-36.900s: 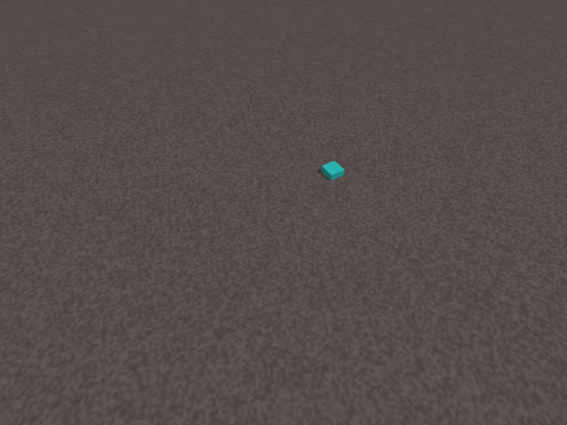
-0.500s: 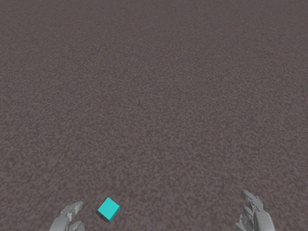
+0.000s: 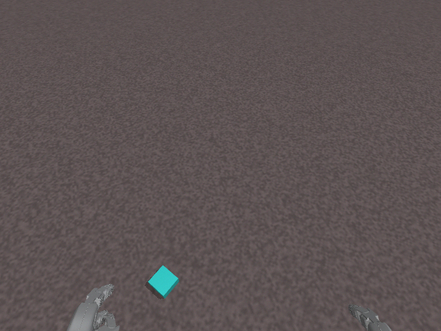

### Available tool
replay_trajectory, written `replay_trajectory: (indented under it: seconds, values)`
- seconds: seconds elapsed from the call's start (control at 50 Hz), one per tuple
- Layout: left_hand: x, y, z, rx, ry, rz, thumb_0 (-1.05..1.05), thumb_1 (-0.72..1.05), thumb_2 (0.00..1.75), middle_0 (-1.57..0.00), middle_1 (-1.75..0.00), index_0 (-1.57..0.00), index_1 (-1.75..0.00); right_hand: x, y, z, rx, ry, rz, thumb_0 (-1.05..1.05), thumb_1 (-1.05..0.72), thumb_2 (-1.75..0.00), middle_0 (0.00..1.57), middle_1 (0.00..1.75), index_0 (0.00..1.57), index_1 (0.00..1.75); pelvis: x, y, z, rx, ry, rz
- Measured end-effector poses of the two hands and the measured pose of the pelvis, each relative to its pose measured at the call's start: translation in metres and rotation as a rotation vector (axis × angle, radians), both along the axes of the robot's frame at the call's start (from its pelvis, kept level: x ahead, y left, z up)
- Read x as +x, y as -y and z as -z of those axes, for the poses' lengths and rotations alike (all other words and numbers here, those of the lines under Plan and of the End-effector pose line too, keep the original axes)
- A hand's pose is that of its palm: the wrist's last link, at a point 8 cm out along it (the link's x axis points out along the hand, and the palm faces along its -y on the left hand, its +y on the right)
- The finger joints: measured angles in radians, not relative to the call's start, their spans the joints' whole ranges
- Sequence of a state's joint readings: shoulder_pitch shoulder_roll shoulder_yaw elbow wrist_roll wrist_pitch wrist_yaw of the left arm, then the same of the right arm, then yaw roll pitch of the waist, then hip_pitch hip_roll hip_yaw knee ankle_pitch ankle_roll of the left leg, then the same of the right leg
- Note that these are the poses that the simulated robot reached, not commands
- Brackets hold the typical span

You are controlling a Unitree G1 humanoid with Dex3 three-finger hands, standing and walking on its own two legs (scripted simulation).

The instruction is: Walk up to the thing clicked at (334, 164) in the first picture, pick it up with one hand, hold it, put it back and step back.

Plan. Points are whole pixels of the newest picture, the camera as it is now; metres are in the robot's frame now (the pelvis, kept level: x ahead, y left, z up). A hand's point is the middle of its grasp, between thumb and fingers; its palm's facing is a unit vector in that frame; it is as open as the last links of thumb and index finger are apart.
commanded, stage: stand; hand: left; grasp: from above
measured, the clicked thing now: (163, 281) +0.42 +0.26 -0.72
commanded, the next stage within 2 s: none
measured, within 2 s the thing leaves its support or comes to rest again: neither
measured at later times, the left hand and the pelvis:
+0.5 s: hand out of the picture +0.05 +0.24 -0.12, palm faces +0.05 -0.95 -0.31, open 7.4 cm; pelvis +0.00 +0.01 +0.04, yaw +1 degrees
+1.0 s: hand out of the picture +0.05 +0.23 -0.12, palm faces +0.03 -0.94 -0.34, open 7.4 cm; pelvis +0.00 -0.01 +0.05, yaw +1 degrees
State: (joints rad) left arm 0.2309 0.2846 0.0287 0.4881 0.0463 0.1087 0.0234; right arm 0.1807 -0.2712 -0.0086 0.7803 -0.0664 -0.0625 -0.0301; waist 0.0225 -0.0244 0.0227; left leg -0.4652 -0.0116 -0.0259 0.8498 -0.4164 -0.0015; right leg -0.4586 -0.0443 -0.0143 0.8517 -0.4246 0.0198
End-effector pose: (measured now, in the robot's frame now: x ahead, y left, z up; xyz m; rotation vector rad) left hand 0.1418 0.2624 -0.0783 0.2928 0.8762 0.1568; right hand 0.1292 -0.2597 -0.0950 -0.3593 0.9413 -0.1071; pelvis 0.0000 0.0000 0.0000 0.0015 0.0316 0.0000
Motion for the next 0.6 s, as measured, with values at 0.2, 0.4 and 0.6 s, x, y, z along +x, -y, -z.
replay_trajectory:
  seconds: [0.2,0.4,0.6]
  values:
    - [-0.065,-0.023,0.013,0.013,-0.217,-0.096,0.01,0.9,0.89,-0.21,-0.3,-0.2,-0.3,-0.039,0.013,-0.003,0.004,-0.149,0.097,0.01,-0.91,-0.9,0.2,0.3,0.21,0.3,0.003,-0.005,-0.019,-0.005,0.056,-0.006]
    - [-0.097,-0.02,0.012,-0.015,-0.323,-0.142,0.01,0.9,0.89,-0.21,-0.3,-0.2,-0.31,-0.053,0.004,-0.008,0.031,-0.213,0.126,0.01,-0.91,-0.9,0.2,0.3,0.21,0.3,0.003,-0.006,-0.035,-0.005,0.099,-0.011]
    - [-0.105,-0.021,0.005,-0.006,-0.342,-0.148,0.01,0.9,0.89,-0.21,-0.3,-0.2,-0.31,-0.06,0.009,-0.011,0.039,-0.231,0.14,0.01,-0.91,-0.9,0.2,0.3,0.21,0.3,-0.003,-0.003,-0.042,-0.001,0.119,-0.014]
